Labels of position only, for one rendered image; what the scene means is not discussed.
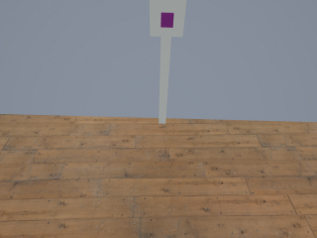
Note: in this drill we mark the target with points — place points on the panel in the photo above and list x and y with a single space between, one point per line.
178 8

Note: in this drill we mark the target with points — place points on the button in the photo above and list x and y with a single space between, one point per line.
166 20

